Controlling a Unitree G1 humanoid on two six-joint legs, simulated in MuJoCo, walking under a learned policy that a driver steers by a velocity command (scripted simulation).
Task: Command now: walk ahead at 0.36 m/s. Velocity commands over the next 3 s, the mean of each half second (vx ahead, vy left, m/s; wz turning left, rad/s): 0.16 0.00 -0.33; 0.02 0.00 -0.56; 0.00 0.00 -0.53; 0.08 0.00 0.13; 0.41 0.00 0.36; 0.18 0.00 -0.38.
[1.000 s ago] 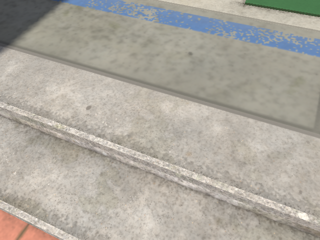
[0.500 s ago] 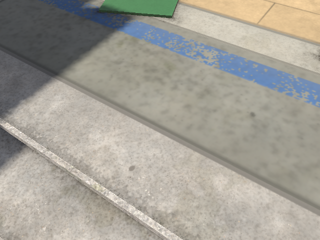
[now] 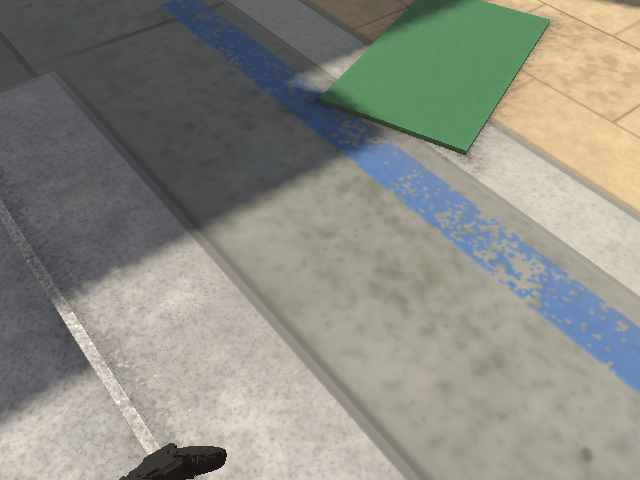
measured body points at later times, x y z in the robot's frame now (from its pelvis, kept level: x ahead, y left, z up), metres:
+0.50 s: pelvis +0.18 +0.00 +0.10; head +0.20 -0.01 +0.55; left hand +0.27 +0.26 -0.02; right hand +0.34 -0.25 +0.02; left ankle +0.32 +0.08 -0.63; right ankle +0.12 -0.08 -0.64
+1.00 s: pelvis +0.19 -0.03 +0.09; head +0.20 -0.06 +0.54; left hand +0.47 +0.10 +0.01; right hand +0.17 -0.34 -0.02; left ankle +0.31 +0.08 -0.62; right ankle +0.15 -0.13 -0.64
